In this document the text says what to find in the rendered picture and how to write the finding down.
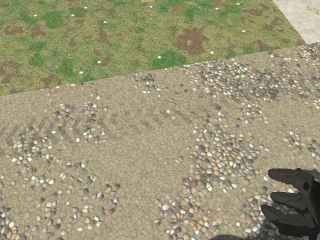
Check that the right robot hand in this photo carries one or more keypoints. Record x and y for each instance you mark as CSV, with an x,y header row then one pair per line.
x,y
308,222

